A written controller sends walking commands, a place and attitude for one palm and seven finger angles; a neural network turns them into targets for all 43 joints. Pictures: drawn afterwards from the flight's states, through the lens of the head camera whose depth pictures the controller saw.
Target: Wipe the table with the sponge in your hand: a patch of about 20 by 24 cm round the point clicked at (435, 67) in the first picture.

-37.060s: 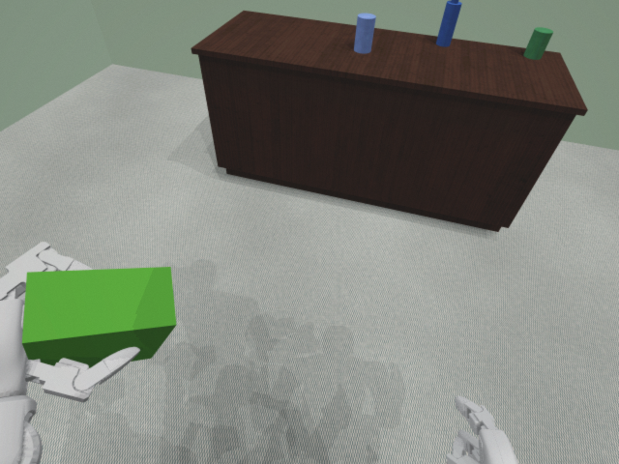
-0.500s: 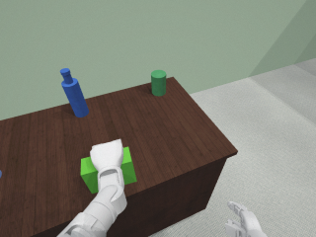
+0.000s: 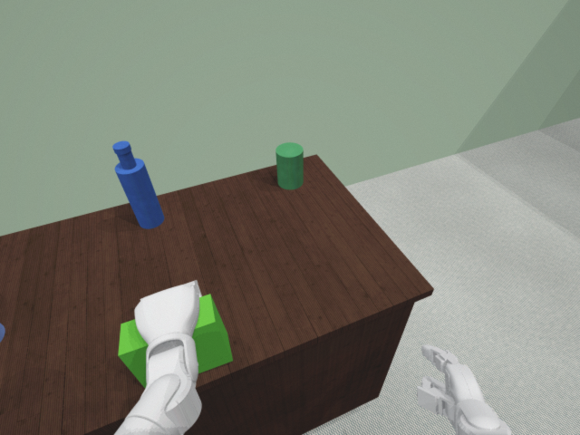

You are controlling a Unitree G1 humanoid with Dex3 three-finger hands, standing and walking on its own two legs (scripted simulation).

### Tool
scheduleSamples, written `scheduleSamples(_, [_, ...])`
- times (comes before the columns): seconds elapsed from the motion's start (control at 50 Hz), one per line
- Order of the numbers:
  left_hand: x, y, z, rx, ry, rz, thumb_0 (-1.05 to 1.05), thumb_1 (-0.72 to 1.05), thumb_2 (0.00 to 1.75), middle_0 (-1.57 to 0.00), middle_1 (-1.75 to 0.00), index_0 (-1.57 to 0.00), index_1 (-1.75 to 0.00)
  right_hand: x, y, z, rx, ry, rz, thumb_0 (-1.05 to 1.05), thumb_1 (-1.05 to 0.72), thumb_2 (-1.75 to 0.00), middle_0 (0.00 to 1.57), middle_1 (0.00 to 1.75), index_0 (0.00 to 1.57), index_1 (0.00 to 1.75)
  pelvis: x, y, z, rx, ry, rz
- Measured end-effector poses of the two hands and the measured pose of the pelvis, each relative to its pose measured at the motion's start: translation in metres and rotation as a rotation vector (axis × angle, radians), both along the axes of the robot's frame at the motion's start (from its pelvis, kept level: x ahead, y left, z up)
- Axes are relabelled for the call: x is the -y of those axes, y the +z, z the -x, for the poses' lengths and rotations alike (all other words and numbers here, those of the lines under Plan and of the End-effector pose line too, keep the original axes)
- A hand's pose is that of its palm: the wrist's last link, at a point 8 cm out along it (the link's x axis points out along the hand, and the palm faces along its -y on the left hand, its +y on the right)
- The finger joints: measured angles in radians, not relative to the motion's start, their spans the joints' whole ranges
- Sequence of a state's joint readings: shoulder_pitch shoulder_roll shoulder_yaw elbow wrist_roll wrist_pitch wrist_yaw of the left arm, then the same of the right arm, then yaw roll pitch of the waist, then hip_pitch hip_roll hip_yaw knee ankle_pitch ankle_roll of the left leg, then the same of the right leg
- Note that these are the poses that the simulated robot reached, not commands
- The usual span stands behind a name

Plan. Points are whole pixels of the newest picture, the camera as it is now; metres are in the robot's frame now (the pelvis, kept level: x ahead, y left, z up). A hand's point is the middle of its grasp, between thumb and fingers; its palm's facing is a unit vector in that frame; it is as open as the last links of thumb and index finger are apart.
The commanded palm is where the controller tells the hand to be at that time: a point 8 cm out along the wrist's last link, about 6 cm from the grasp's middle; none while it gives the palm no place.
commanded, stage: slide back across to the middle lane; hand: left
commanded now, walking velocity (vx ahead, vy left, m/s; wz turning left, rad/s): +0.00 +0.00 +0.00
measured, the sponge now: (182, 349) +0.26 +0.21 -0.05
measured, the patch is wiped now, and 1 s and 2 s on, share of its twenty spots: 1.00 1.00 1.00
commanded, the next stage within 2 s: wipe forward along the middle lane in 0.32 s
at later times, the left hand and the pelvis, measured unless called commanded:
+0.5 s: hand (159, 344) +0.25 +0.24 -0.02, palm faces -0.07 -0.11 -0.99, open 9.8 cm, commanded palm +0.22 +0.24 +0.03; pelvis -0.01 +0.00 +0.00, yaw +0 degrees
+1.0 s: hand (159, 319) +0.29 +0.26 -0.02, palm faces -0.11 -0.01 -0.99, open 9.8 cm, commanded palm +0.27 +0.26 +0.01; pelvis -0.04 -0.01 -0.01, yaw +2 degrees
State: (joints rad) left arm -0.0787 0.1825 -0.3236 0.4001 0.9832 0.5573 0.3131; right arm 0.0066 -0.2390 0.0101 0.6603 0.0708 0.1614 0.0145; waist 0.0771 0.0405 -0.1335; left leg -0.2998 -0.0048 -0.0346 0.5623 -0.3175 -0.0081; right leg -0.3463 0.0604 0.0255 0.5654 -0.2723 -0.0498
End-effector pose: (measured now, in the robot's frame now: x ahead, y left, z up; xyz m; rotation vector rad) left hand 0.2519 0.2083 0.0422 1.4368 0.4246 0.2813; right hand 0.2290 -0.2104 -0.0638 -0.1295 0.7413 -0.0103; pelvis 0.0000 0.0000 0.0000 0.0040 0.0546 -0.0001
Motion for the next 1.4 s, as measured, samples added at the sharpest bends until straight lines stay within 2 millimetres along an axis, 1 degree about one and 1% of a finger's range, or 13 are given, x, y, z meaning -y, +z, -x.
scheduleSamples(0.14, [-0.005,-0.001,0.004,0.016,-0.007,0.005,-0.01,-0.47,1.07,-0.74,-1.4,-0.75,-1.4,-0.002,-0.002,-0.001,0.009,0.001,-0.004,0.01,-0.91,-0.9,0.2,0.3,0.2,0.3,0.001,0.0,-0.002,-0.008,-0.009,-0.001])
scheduleSamples(0.3, [-0.018,0.003,0.014,0.027,0.032,-0.018,-0.01,-0.48,1.07,-0.74,-1.4,-0.76,-1.4,0.002,-0.01,0.011,-0.021,-0.017,-0.008,0.01,-0.91,-0.9,0.2,0.3,0.2,0.3,0.002,0.001,-0.001,-0.003,-0.013,-0.002])
scheduleSamples(0.44, [-0.025,-0.001,0.021,-0.004,0.036,-0.019,-0.01,-0.47,1.07,-0.74,-1.4,-0.75,-1.4,0.008,-0.012,0.021,-0.031,-0.032,0.012,0.01,-0.91,-0.9,0.2,0.3,0.2,0.3,0.0,0.001,0.003,0.002,-0.005,0.001])
scheduleSamples(0.6, [-0.028,-0.006,0.019,-0.019,0.02,-0.013,-0.02,-0.49,1.08,-0.76,-1.39,-0.77,-1.38,0.009,-0.017,0.03,-0.034,-0.038,0.038,0.01,-0.91,-0.9,0.2,0.3,0.2,0.3,-0.001,-0.001,0.011,-0.01,0.004,0.0])
scheduleSamples(0.74, [-0.028,-0.008,0.01,-0.027,0.005,-0.051,-0.02,-0.53,1.11,-0.79,-1.36,-0.8,-1.34,0.005,-0.031,0.042,-0.062,-0.032,0.035,0.01,-0.91,-0.9,0.2,0.3,0.2,0.3,0.0,-0.005,0.021,-0.036,0.014,-0.004])
scheduleSamples(0.84, [-0.032,-0.007,0.0,-0.022,0.014,-0.071,-0.02,-0.56,1.12,-0.8,-1.35,-0.82,-1.33,0.005,-0.042,0.056,-0.094,-0.032,0.033,0.01,-0.91,-0.9,0.2,0.3,0.2,0.3,0.005,-0.008,0.027,-0.058,0.02,-0.007])
scheduleSamples(0.92, [-0.036,-0.006,-0.012,-0.031,0.018,-0.093,-0.01,-0.57,1.13,-0.81,-1.34,-0.83,-1.32,0.012,-0.051,0.071,-0.127,-0.039,0.04,0.01,-0.91,-0.9,0.2,0.3,0.2,0.3,0.01,-0.011,0.033,-0.077,0.025,-0.008])
scheduleSamples(1.04, [-0.042,-0.007,-0.028,-0.054,0.024,-0.111,0.0,-0.58,1.15,-0.81,-1.34,-0.83,-1.32,0.031,-0.064,0.097,-0.182,-0.076,0.06,0.01,-0.91,-0.9,0.2,0.3,0.2,0.3,0.017,-0.017,0.038,-0.11,0.023,-0.009])
scheduleSamples(1.22, [-0.049,-0.01,-0.043,-0.073,0.023,-0.123,0.01,-0.59,1.16,-0.82,-1.33,-0.84,-1.33,0.062,-0.08,0.138,-0.271,-0.138,0.095,0.01,-0.91,-0.9,0.2,0.3,0.2,0.3,0.026,-0.022,0.042,-0.148,0.018,-0.008])
scheduleSamples(1.3, [-0.053,-0.009,-0.05,-0.065,0.03,-0.127,0.01,-0.59,1.16,-0.82,-1.33,-0.84,-1.33,0.072,-0.085,0.152,-0.3,-0.156,0.102,0.01,-0.91,-0.9,0.2,0.3,0.2,0.3,0.03,-0.025,0.044,-0.164,0.014,-0.008])
scheduleSamples(1.4, [-0.057,-0.008,-0.058,-0.062,0.038,-0.141,0.01,-0.6,1.16,-0.82,-1.33,-0.84,-1.33,0.079,-0.09,0.166,-0.321,-0.173,0.102,0.01,-0.91,-0.9,0.2,0.3,0.2,0.3,0.034,-0.029,0.047,-0.182,0.009,-0.006])
